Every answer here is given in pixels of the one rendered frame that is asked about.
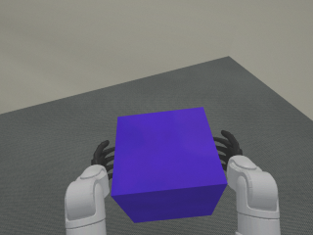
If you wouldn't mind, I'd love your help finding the robot right hand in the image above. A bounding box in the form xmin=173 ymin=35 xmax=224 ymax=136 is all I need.
xmin=213 ymin=130 xmax=243 ymax=171

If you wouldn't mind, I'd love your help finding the carton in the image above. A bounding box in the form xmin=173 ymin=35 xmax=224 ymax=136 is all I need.
xmin=111 ymin=107 xmax=228 ymax=223

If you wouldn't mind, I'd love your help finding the left robot forearm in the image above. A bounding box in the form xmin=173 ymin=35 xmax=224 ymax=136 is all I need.
xmin=65 ymin=164 xmax=110 ymax=235

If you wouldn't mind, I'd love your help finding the right robot forearm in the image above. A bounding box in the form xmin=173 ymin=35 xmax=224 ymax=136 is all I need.
xmin=226 ymin=155 xmax=281 ymax=235

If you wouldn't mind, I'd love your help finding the robot left hand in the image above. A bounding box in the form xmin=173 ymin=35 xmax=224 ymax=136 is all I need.
xmin=91 ymin=140 xmax=115 ymax=180

